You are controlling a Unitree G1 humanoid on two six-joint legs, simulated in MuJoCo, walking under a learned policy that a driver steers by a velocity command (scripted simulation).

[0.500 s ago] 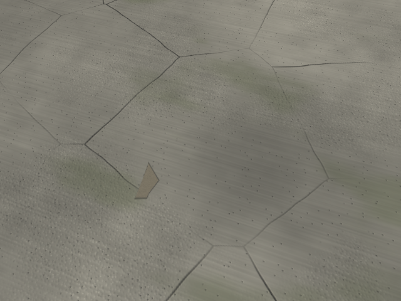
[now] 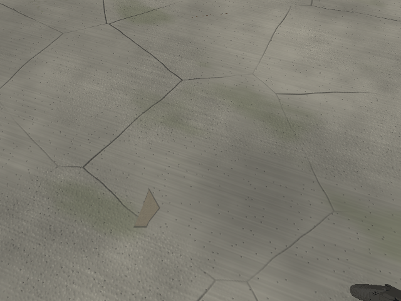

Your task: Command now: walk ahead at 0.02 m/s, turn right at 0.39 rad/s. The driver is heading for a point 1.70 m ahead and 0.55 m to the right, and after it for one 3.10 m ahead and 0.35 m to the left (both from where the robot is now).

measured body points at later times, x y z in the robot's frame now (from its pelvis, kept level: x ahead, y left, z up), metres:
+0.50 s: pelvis -0.01 -0.06 +0.02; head +0.01 -0.11 +0.46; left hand +0.19 +0.18 -0.07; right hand +0.06 -0.39 -0.10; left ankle +0.06 +0.12 -0.65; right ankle -0.02 -0.12 -0.73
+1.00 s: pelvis +0.05 -0.04 +0.02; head +0.07 -0.03 +0.47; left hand +0.33 +0.13 -0.09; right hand -0.03 -0.32 -0.09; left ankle +0.09 +0.08 -0.73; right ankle -0.01 -0.17 -0.67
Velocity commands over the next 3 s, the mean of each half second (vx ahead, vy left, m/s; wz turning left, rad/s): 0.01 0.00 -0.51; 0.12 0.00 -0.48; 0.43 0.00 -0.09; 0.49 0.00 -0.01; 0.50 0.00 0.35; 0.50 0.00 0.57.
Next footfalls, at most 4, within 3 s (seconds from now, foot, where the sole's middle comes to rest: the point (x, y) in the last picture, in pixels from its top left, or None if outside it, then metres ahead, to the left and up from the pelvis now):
0.80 left None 0.12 0.06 -0.77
1.20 right None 0.12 -0.26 -0.77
1.70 left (294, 287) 0.53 -0.26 -0.77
2.22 right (393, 257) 0.65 -0.61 -0.77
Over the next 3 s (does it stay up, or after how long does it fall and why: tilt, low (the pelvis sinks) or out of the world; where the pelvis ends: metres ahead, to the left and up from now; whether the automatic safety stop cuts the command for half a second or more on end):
stays up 0.95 -0.50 0.02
